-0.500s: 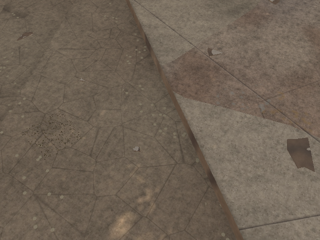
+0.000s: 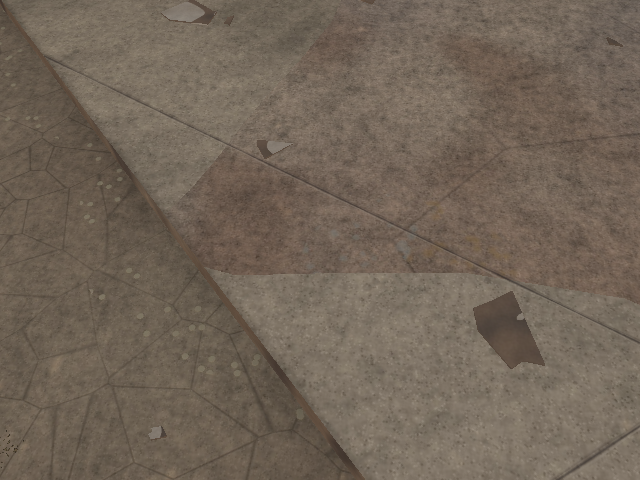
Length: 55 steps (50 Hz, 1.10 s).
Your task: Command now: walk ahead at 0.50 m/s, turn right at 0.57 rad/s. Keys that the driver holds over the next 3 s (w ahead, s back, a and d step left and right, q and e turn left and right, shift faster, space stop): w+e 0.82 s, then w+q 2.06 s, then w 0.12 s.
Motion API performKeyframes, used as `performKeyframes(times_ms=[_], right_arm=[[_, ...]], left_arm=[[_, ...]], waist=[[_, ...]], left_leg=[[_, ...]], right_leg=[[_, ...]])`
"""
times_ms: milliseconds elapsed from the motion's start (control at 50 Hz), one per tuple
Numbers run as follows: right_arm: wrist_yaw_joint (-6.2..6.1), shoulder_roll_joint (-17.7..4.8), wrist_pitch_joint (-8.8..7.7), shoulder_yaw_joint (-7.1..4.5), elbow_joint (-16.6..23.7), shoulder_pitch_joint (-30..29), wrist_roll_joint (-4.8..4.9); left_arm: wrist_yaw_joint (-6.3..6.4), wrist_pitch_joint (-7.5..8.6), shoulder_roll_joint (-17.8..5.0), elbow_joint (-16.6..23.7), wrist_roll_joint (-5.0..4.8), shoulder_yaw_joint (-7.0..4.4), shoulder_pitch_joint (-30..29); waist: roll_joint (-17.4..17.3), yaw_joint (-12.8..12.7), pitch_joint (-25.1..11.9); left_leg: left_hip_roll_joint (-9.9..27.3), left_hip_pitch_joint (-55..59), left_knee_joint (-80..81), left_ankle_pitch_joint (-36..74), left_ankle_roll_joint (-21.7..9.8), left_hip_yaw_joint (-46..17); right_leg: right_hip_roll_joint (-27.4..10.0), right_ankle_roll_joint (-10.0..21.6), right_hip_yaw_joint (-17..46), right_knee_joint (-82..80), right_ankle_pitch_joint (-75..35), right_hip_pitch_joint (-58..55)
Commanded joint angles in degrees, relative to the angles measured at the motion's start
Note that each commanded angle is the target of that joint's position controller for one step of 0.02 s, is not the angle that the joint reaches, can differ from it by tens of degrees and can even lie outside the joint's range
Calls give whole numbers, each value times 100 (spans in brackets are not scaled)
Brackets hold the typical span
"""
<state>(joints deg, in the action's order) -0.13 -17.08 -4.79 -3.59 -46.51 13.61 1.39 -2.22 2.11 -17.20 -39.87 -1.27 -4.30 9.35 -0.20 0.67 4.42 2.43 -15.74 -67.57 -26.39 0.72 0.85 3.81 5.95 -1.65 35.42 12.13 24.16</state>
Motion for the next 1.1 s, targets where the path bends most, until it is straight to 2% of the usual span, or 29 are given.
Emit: performKeyframes(times_ms=[20,100,200,280,360,380,400,420,440,460,500,540,580,620,660,680,760,800,840,860,880,900,920,940,960,980,1000,1040,1100], right_arm=[[-14,-734,-330,-143,667,-399,-123],[1,-531,-106,-134,695,-319,-253],[45,-198,-78,-2,992,-1375,-201],[132,-331,-122,-47,1166,-1771,-101],[148,-632,-171,-238,1011,-928,-95],[126,-788,-199,-326,926,-380,-167],[75,-1136,-204,-402,857,577,-277],[119,-1449,-151,-447,676,824,-324],[115,-884,-115,-353,779,592,-202],[69,-509,-50,-246,824,342,-153],[30,-304,55,-124,719,34,-231],[3,-195,56,-77,524,165,-265],[-2,-88,57,-27,372,285,-200],[-10,-28,109,18,212,439,-212],[-100,-100,169,36,109,507,-282],[-137,-269,154,15,133,404,-294],[-231,-704,81,-85,-12,730,-189],[-226,-884,197,-124,-83,798,-106],[-199,-956,296,-116,-127,939,-85],[-162,-997,314,-91,-173,950,-107],[-115,-973,277,-59,-206,893,-43],[-113,-684,166,21,21,982,-81],[66,-73,-35,206,129,1269,-194],[179,-769,-158,-79,6,571,54],[193,-569,-155,-74,316,65,235],[140,-305,-131,5,406,-125,138],[110,-306,-66,-34,370,-77,66],[71,-243,146,-71,232,363,141],[57,-171,306,-90,197,288,96]], left_arm=[[32,173,-681,253,44,-194,500],[176,189,-764,316,83,-196,451],[328,96,-873,216,25,-231,806],[357,9,-818,98,16,-231,1136],[410,-61,-715,200,24,-210,873],[393,-41,-513,253,35,-137,842],[380,-27,-107,394,145,9,945],[372,28,98,520,-94,79,1922],[396,-7,-574,290,-191,-41,1814],[383,-39,-807,395,-112,-112,1087],[346,-65,-531,546,53,-94,655],[285,-140,-148,585,-59,-18,746],[289,-223,70,737,-131,69,674],[290,-260,249,1025,-82,195,353],[281,-236,410,1365,-2,324,-39],[265,-213,294,1467,28,339,-156],[153,-112,353,1688,52,380,-906],[84,-86,431,1717,-4,400,-975],[43,-99,248,1627,6,283,-693],[21,-60,57,1552,-36,163,-219],[28,-41,-213,1300,-99,-8,728],[97,-72,-873,1091,-24,-236,1473],[166,-57,-1389,918,15,-311,1724],[144,68,-752,865,221,-110,1727],[91,157,-651,733,245,-40,1461],[51,207,-464,559,165,2,1210],[23,272,-222,492,156,60,899],[11,393,125,398,156,108,496],[119,499,9,201,206,53,608]], waist=[[4,-186,-723],[146,33,-622],[432,-349,-436],[575,-501,-415],[860,55,-630],[736,359,-1030],[-140,625,-2013],[-1979,84,-2469],[-1155,242,-1876],[-713,427,-1084],[-409,219,-341],[-767,104,-204],[-625,-13,-91],[-392,-73,1],[-300,-125,32],[-272,-161,52],[-321,191,-168],[-431,144,-243],[-827,-50,-687],[-992,-407,-1050],[-972,-975,-1494],[-220,-1135,-1951],[1528,-696,-2907],[403,-1073,-2638],[509,-833,-1556],[237,-581,-1022],[209,-300,-631],[511,83,-397],[381,100,-250]], left_leg=[[370,-2459,-65,620,-76,-604],[371,-1897,789,1139,264,-439],[-70,-1511,2931,2818,426,-290],[-270,-1297,3623,2964,308,-418],[-376,-166,4160,2301,-43,-375],[-145,824,4303,2431,-224,-444],[1039,2617,4106,2435,-570,-1699],[2313,3831,4844,1234,-1595,-4552],[2261,3373,5079,-586,-1565,-4734],[1940,2619,5165,-711,-1324,-3661],[1411,1322,5359,131,-1140,-2428],[1272,889,5563,414,-1134,-1857],[1373,795,5599,519,-1169,-1496],[1435,691,5512,708,-1141,-1096],[1381,475,5618,1084,-1084,-642],[1206,222,5798,1357,-1072,-297],[1308,706,6146,2817,-1048,353],[1466,1460,5869,4742,-994,607],[1557,1986,4970,8149,-947,777],[1564,2100,4223,9165,-922,772],[1413,1729,3290,8993,-808,806],[992,-194,1415,6254,-524,756],[-297,-1805,-602,41,-215,-6],[-380,-2272,-1670,119,-260,-1286],[-211,-2720,-1896,285,-325,-1068],[106,-2798,-1854,526,-401,-747],[303,-2577,-1484,878,-441,-776],[367,-2098,-1077,1439,-397,-864],[299,-2229,-289,1941,-211,-796]], right_leg=[[-1622,1140,2805,-2006,-577,-2353],[-1324,1133,2021,-2199,-2214,-1479],[-827,682,1518,-2059,-1684,-1085],[-1052,551,2033,-1662,-1349,-1465],[-1040,308,2515,-772,-1536,-1622],[-690,105,2240,124,-1743,-1385],[-225,-174,1653,1983,-252,-394],[356,-490,1300,3592,2546,1466],[-198,-635,1317,4512,2075,2145],[-369,-684,1046,4821,1631,2361],[-654,-710,762,5175,1130,2244],[-707,-653,568,6163,1241,2342],[-790,-617,650,6840,1345,3063],[-848,-655,730,7086,1155,3792],[-875,-759,735,6828,797,4065],[-913,-819,548,5974,492,3765],[-1043,-682,-121,3735,159,2669],[-843,-413,-493,2866,650,2314],[-297,-105,-913,2319,1100,1399],[-7,108,-911,1706,1036,557],[180,333,-692,591,128,-988],[-750,723,1322,57,137,-3019],[-2527,1608,4906,-1247,257,-3969],[-2607,1414,4876,-1432,299,-3515],[-2589,1151,3728,-1468,108,-2614],[-2347,869,2961,-1541,-1,-1990],[-2049,665,2212,-1765,-268,-1384],[-1683,373,1240,-2205,-284,-907],[-1509,281,255,-2484,-1708,-1141]])
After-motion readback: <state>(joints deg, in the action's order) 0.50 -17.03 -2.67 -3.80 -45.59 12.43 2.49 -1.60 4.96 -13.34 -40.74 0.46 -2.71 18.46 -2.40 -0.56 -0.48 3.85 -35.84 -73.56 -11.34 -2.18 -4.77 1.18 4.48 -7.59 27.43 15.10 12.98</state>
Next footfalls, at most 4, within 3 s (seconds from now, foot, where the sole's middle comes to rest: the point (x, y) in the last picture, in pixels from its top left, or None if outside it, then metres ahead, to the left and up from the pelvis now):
0.38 left None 0.41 0.11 -0.76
0.88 right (462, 414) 0.54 -0.24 -0.69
1.46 left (425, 256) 0.92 -0.21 -0.69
1.90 right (513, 179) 1.16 -0.47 -0.69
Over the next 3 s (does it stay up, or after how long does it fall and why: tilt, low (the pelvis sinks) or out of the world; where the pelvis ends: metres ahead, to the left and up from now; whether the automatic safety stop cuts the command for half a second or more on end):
stays up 1.57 -0.21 0.08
